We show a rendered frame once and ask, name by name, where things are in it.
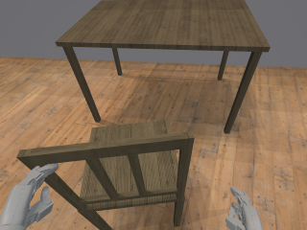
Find robot right hand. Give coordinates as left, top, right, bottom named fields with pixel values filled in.
left=225, top=186, right=264, bottom=230

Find table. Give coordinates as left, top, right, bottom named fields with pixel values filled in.
left=55, top=0, right=271, bottom=134

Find robot left hand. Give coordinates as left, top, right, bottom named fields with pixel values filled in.
left=0, top=163, right=59, bottom=228

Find chair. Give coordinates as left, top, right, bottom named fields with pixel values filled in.
left=16, top=119, right=195, bottom=230

